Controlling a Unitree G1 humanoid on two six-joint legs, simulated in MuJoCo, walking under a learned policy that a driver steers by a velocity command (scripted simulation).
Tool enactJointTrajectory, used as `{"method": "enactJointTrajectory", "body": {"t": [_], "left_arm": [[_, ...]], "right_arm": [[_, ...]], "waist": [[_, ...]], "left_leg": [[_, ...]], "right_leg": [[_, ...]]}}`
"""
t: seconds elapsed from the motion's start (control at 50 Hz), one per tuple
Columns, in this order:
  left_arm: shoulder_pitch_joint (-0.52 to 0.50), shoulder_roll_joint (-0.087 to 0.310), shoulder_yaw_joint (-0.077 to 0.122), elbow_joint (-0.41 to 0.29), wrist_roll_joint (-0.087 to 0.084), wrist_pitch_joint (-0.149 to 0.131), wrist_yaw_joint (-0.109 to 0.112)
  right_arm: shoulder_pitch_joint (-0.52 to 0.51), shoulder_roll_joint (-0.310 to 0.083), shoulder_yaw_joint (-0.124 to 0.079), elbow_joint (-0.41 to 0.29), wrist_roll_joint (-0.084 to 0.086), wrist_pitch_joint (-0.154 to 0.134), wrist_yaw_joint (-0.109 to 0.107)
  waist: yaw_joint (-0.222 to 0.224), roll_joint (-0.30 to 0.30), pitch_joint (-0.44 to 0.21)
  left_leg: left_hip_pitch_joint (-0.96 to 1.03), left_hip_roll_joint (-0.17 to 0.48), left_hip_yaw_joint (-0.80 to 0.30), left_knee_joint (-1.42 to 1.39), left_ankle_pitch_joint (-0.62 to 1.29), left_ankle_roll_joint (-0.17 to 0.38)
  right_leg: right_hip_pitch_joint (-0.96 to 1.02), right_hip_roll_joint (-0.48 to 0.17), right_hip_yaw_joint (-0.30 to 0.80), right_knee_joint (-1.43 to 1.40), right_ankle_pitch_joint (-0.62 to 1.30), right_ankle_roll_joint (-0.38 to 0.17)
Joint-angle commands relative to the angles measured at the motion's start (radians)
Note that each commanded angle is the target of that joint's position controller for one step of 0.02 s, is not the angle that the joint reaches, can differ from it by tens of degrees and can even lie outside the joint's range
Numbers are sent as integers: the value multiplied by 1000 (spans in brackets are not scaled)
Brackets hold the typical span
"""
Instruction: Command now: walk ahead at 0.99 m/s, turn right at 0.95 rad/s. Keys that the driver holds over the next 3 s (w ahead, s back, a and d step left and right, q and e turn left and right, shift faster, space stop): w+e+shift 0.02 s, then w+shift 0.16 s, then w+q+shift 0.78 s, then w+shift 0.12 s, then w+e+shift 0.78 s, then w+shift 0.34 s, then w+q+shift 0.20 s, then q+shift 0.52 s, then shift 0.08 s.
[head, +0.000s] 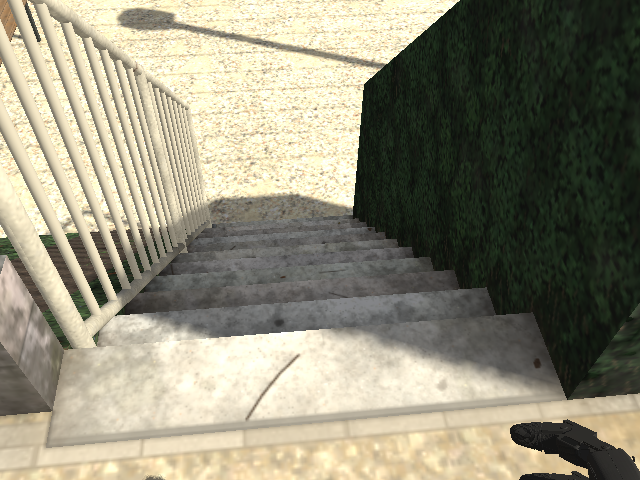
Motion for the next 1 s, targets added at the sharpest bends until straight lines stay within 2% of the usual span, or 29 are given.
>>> {"method": "enactJointTrajectory", "body": {"t": [0.02, 0.1, 0.14, 0.16, 0.18, 0.2, 0.22, 0.24, 0.26, 0.3, 0.36, 0.42, 0.48, 0.54, 0.56, 0.58, 0.6, 0.62, 0.66, 0.7, 0.78, 0.8, 0.82, 0.84, 0.86, 0.9, 0.94, 0.96, 1.0], "left_arm": [[-35, 167, 39, -96, -7, -31, -8], [12, 165, 33, -79, -15, -34, -1], [-14, 228, 41, -87, 10, -37, 6], [-73, 263, 50, -97, 28, -40, 4], [-127, 191, 34, -122, 43, -45, 2], [1, -5, -10, -168, -14, -51, -7], [-6, 62, -18, -183, -20, -59, -5], [-119, 92, -15, -194, -7, -54, -3], [-196, 96, -20, -218, 10, -51, -9], [-264, 58, -33, -274, 54, -34, -22], [-284, 43, -50, -337, 77, -2, -29], [-415, 42, -75, -394, 42, -7, -46], [-435, 89, -60, -389, 9, 2, -21], [-324, 146, -30, -353, 28, -9, 3], [-166, 180, -15, -329, 42, -18, 12], [5, 238, 0, -327, 63, -25, 26], [-50, 253, 0, -334, 51, -12, 28], [-112, 192, 1, -325, 24, -1, 26], [-144, 89, -19, -303, 20, -1, 11], [-135, 90, -21, -264, 14, -17, 19], [-79, 126, -6, -224, -11, -39, -6], [-69, 139, -3, -200, 0, -30, -1], [-41, 168, -2, -196, 21, -37, -1], [-72, 154, -14, -209, 25, -35, -4], [-21, 108, -19, -182, 1, -55, 8], [13, 101, -28, -163, 5, -68, 27], [-65, 97, -42, -168, 0, -93, 47], [-74, 128, -32, -158, 10, -101, 46], [-31, 152, -28, -131, 17, -94, 32]], "right_arm": [[-93, -86, -7, -90, 16, 5, 11], [-93, -105, -10, -106, 20, -3, 8], [114, -199, -53, -53, 29, -9, -13], [283, -237, -72, -13, 30, -8, -30], [480, -292, -95, 35, 15, -5, -52], [527, -368, -114, 62, -34, -7, -46], [476, -334, -118, 57, -8, -1, -16], [357, -248, -106, 48, 1, -6, -8], [330, -190, -92, 60, 9, -7, -4], [362, -134, -69, 106, 13, -13, -12], [401, -167, -71, 135, 38, -35, -16], [343, -226, -88, 102, 39, -32, -23], [434, -279, -105, 118, 73, -34, -6], [482, -290, -104, 120, 82, -7, -9], [459, -288, -104, 101, 87, -3, -11], [446, -204, -87, 59, 96, -1, -13], [526, -125, -68, 28, 103, 11, -22], [518, -164, -72, 46, 75, 29, -34], [421, -167, -82, 32, 58, 55, -29], [387, -122, -77, 1, 31, 95, -27], [284, -123, -89, -46, 25, 147, -12], [240, -113, -81, -55, 25, 150, -11], [272, -133, -91, -38, 22, 152, -10], [251, -141, -96, -39, 44, 158, -13], [170, -134, -96, -59, 34, 145, 6], [69, -101, -85, -63, 20, 134, 47], [117, -81, -72, -53, 71, 130, 82], [157, -103, -78, -23, 77, 139, 78], [382, -147, -97, 89, 55, 141, 30]], "waist": [[-4, 20, 101], [20, -48, 17], [-94, -98, -128], [-219, -98, -213], [-310, -67, -300], [-191, 295, -407], [-185, 315, -429], [-160, 183, -238], [-151, 62, -162], [-88, 23, -72], [-17, 55, 0], [-18, 87, 54], [-53, 113, 49], [-12, 51, -37], [71, 36, -135], [130, -108, -305], [37, -293, -351], [13, -230, -250], [0, -89, -102], [-43, -92, -28], [-78, -66, 8], [-71, -80, 4], [-73, -98, -63], [-90, -116, -51], [-71, -68, -28], [-29, -63, 24], [-112, 1, 37], [-123, -33, 53], [-165, -33, -72]], "left_leg": [[205, -90, 130, -254, 242, 1], [346, -159, 163, -460, 325, 81], [535, -204, 135, -456, 179, 116], [719, -184, 144, -469, 112, 127], [953, -80, 40, -390, -100, 144], [1211, 229, -506, -489, -214, 284], [1196, 230, -829, -672, -301, 356], [1051, 164, -655, -687, -285, 352], [920, 122, -524, -680, -175, 349], [716, 44, -399, -693, -39, 322], [555, 0, -342, -740, 19, 332], [295, -85, -193, -809, 85, 310], [332, -50, -220, -808, 240, 290], [511, -97, -189, -499, 567, 223], [409, -140, -152, -233, 508, 197], [283, -191, -89, 124, 151, 184], [78, -269, -14, 336, -294, 162], [21, -204, -26, 401, -211, 162], [26, -144, -19, 356, -152, 153], [35, -101, -22, 285, -136, 153], [-50, -70, 5, 155, 6, 172], [-28, -88, 73, 171, 60, 167], [-2, -121, 124, 270, 166, 185], [7, -128, 129, 275, 198, 194], [-60, -98, 53, 79, 475, 212], [-64, -144, 112, -17, 657, 210], [408, -159, 185, -226, 1019, 176], [468, -167, 219, -235, 1002, 158], [700, -231, 315, -208, 983, 174]], "right_leg": [[-282, -201, 252, -194, 497, -90], [-33, -250, 208, -103, 868, -20], [87, -296, 223, 168, 1120, 20], [33, -284, 203, 386, 1089, 30], [-154, -238, 158, 706, 876, 40], [-519, -76, 62, 1126, -85, 94], [-656, -73, 67, 1201, -98, 84], [-719, -147, 69, 1175, -6, 76], [-706, -173, 54, 1131, 26, 76], [-660, -222, 27, 1027, 12, 88], [-657, -266, -12, 814, -35, 139], [-401, -254, -88, 409, 164, 181], [-208, -199, -104, 291, 275, 196], [-74, -168, -111, 157, 224, 165], [123, -257, -23, 166, 151, 140], [301, -502, 240, 119, -146, 84], [332, -676, 596, -3, -143, 12], [205, -672, 576, 21, -15, -29], [53, -592, 313, 19, 231, -29], [-34, -557, 158, 37, 474, 6], [-68, -560, -12, 121, 787, 29], [-95, -567, -88, 179, 879, 41], [-63, -559, -116, 257, 876, 51], [-119, -550, -147, 289, 896, 90], [-97, -494, -179, 286, 457, 157], [-107, -487, -200, 362, 245, 193], [-467, -451, -350, 375, 10, 220], [-467, -466, -359, 409, 10, 212], [-380, -450, -409, 726, 283, 208]]}}
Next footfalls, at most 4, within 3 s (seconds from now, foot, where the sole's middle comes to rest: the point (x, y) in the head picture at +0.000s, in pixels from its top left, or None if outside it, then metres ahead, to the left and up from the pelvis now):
0.18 left None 0.41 0.16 -0.77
0.58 right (391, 383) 0.71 -0.09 -0.77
1.06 left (283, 342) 0.92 0.18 -0.98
1.42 right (305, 312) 1.16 0.14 -1.20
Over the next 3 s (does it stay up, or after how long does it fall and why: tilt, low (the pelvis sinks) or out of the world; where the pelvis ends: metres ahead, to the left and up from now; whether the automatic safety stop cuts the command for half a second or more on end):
stays up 2.00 0.28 -1.31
